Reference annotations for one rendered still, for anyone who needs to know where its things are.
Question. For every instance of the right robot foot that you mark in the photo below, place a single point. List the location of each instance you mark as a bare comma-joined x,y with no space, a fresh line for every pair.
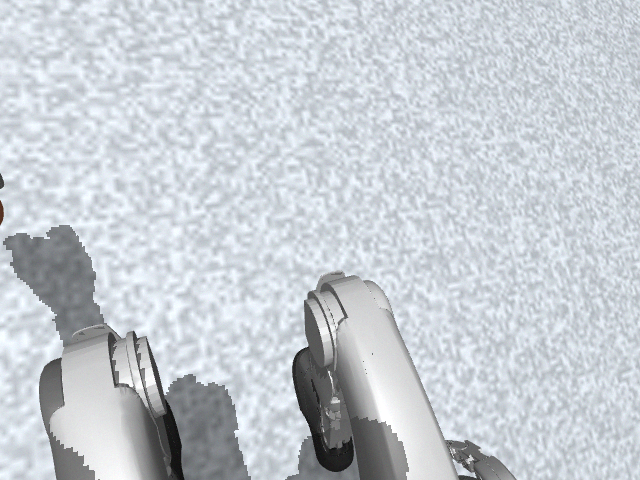
334,459

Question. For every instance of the right robot hand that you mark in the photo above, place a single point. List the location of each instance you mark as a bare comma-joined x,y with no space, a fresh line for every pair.
473,459

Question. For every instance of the left robot foot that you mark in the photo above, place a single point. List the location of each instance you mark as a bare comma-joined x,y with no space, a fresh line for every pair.
174,443

